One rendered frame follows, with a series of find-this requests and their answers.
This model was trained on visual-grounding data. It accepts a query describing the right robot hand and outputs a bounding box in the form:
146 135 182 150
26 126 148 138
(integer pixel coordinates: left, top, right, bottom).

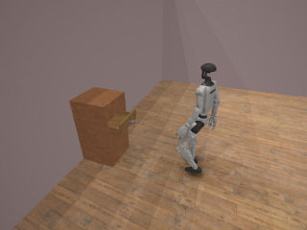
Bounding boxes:
208 117 217 130

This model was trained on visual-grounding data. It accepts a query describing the robot head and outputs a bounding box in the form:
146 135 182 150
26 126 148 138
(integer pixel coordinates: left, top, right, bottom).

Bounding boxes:
201 63 217 87

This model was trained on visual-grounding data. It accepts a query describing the left robot hand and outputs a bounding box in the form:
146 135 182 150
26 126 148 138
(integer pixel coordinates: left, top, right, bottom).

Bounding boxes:
176 126 188 140

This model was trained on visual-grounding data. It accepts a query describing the robot left upper arm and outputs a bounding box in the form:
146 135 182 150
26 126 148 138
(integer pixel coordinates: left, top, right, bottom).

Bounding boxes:
195 86 206 114

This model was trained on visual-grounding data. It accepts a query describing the robot right upper arm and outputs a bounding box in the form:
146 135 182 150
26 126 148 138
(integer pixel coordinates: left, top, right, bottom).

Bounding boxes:
212 80 220 104

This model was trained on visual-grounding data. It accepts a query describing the right robot thigh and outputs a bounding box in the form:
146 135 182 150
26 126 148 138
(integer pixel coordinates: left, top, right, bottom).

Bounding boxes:
189 122 197 141

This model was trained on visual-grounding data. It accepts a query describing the left robot forearm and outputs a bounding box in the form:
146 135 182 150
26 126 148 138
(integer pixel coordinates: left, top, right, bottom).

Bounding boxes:
184 108 200 129

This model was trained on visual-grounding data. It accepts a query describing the cabinet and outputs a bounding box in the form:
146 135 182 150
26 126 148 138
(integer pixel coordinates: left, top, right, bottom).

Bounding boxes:
69 87 130 168

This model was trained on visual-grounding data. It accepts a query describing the right robot forearm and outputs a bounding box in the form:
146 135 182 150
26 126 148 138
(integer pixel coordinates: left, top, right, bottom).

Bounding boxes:
211 102 220 119

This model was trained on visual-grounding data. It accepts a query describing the drawer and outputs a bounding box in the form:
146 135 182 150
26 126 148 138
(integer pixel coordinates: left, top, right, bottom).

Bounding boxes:
107 109 136 136

